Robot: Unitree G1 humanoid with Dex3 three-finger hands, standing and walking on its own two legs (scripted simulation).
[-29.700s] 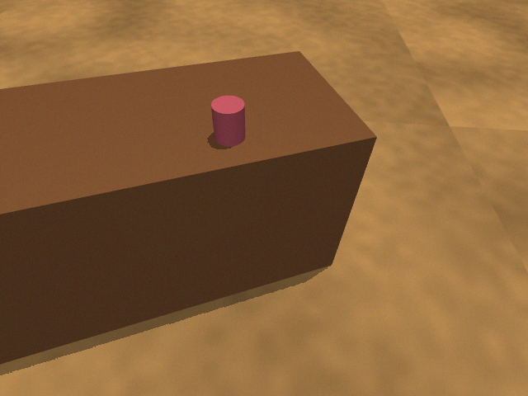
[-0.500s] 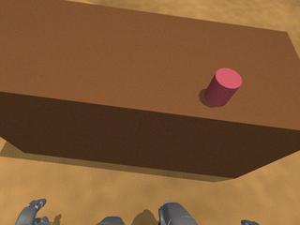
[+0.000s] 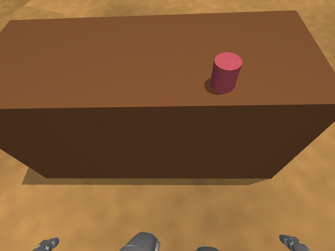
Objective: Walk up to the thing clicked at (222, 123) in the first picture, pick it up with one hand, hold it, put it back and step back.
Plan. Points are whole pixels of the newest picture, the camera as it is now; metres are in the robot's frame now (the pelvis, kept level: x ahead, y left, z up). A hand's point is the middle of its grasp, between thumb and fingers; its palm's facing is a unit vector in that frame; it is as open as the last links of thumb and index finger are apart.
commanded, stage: step back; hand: right
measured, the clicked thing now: (225, 73) +0.64 -0.16 -0.02
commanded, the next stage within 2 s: none
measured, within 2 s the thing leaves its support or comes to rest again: neither
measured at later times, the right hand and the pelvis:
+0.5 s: hand out of the picture -0.02 -0.25 -0.13, palm faces -0.03 +0.90 -0.44, open 7.4 cm; pelvis -0.15 +0.02 +0.00, yaw -1 degrees
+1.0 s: hand out of the picture -0.24 -0.28 -0.18, palm faces -0.12 +0.92 -0.37, open 7.4 cm; pelvis -0.31 -0.02 -0.01, yaw +4 degrees
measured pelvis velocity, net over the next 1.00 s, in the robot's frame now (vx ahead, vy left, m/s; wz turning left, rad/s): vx -0.31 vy -0.02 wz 0.06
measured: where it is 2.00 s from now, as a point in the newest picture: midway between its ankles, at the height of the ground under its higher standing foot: outside the picture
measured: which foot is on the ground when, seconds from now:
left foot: up 0.00-0.16, down 0.18-0.66, up 0.68-1.00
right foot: down 0.00-0.20, up 0.22-0.60, down 0.62-1.00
